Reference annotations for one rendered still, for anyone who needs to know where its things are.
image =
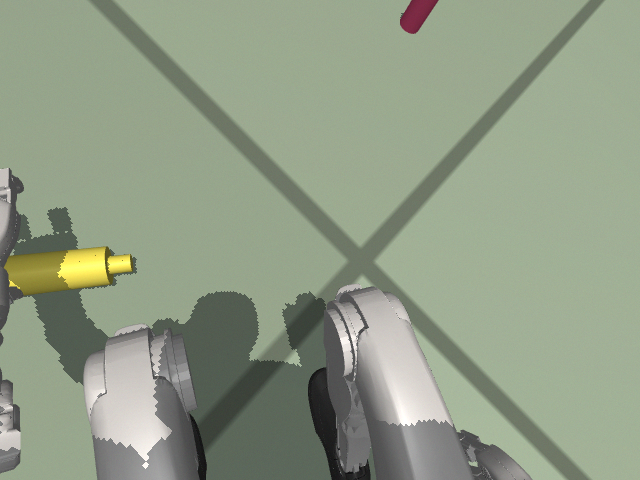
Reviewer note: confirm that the left robot hand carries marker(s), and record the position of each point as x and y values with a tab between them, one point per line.
10	221

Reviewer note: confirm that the right robot foot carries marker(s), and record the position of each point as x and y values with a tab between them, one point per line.
324	419

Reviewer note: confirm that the right robot hand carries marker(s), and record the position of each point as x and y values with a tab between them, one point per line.
493	462

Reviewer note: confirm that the left robot arm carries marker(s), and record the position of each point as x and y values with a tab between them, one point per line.
10	434

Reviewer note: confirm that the left robot foot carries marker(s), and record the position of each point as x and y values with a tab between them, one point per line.
202	468

